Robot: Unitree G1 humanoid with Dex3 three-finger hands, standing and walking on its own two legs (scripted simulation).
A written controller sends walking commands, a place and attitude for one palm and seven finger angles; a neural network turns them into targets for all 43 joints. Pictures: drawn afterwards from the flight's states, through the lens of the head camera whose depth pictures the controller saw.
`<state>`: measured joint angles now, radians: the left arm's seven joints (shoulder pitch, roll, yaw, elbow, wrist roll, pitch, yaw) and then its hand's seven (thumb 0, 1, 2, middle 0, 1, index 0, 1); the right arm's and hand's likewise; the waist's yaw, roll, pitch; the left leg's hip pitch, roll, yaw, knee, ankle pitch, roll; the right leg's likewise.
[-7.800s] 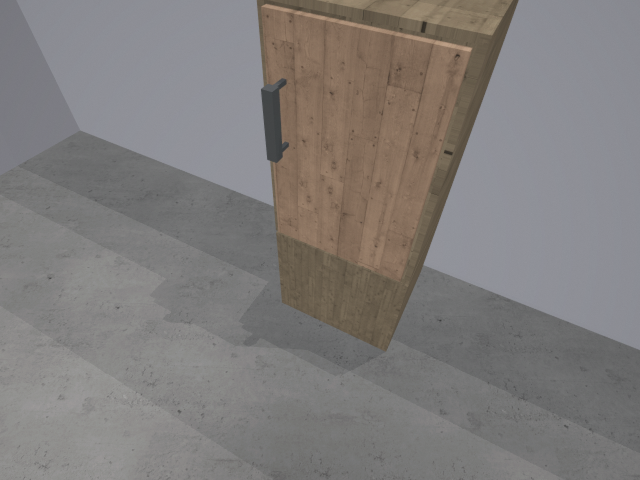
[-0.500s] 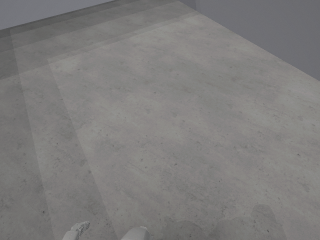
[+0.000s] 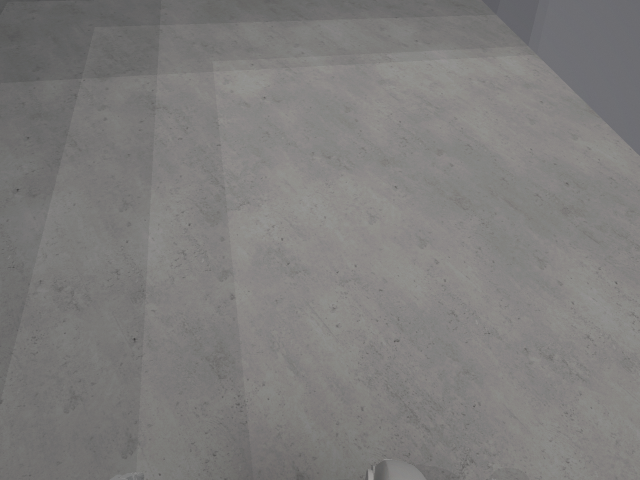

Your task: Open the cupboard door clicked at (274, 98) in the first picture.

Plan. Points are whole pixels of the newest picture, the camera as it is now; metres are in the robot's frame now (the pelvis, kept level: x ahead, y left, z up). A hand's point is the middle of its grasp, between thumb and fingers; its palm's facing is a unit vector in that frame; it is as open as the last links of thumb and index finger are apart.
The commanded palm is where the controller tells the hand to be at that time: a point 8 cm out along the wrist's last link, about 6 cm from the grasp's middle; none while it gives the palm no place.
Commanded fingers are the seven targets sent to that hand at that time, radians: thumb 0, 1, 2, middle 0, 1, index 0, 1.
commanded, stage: turn to face it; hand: left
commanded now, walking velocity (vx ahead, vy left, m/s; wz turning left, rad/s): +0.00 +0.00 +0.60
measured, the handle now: out of the picture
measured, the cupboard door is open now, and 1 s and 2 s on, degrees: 0 0 0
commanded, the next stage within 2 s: none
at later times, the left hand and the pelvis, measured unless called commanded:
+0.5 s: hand out of the picture -0.01 +0.18 -0.16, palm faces +0.33 -0.91 -0.23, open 7.4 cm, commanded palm none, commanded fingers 0.00 0.90 0.90 -0.20 -0.30 -0.20 -0.30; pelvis -0.01 -0.02 +0.00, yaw +20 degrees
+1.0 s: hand out of the picture -0.01 +0.23 -0.14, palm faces +0.57 -0.78 -0.25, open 7.4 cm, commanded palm none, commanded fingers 0.00 0.90 0.90 -0.20 -0.30 -0.20 -0.30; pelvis -0.01 -0.02 +0.00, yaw +36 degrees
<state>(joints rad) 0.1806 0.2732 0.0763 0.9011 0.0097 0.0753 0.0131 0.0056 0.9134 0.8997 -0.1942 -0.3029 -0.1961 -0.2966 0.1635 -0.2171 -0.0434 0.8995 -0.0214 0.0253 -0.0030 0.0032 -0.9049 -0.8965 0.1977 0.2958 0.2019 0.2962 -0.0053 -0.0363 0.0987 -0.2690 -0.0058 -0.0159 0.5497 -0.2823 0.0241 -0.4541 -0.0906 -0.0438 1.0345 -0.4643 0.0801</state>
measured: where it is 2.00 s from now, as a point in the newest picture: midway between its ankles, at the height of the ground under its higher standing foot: outside the picture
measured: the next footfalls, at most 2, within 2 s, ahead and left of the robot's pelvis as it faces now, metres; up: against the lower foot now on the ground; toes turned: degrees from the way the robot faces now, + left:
right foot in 0.18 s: +0.05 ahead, -0.15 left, +0.00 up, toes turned +5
left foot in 0.58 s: -0.02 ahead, +0.11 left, +0.00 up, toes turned +27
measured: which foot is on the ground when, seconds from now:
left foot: down 0.00-0.18, up 0.20-0.56, down 0.58-1.00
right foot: up 0.00-0.16, down 0.18-0.58, up 0.60-1.00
